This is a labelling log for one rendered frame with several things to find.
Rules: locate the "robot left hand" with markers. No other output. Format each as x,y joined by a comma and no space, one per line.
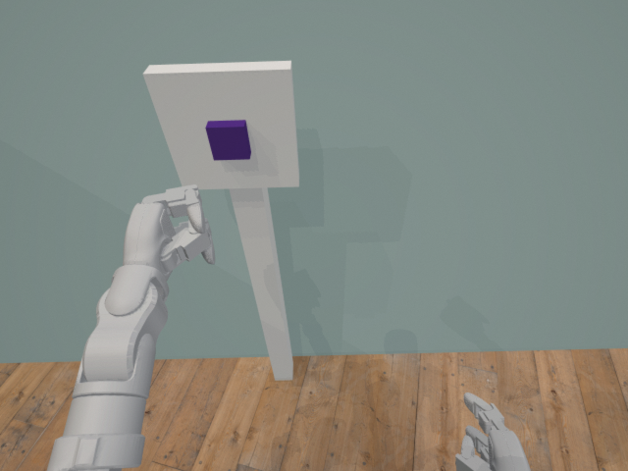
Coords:
152,240

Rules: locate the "robot right hand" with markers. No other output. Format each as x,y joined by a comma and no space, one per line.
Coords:
500,451

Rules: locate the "button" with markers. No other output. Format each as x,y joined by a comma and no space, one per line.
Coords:
229,140

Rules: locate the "panel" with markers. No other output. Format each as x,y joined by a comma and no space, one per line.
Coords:
185,98

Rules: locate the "left robot forearm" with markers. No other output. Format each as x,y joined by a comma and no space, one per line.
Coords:
103,428

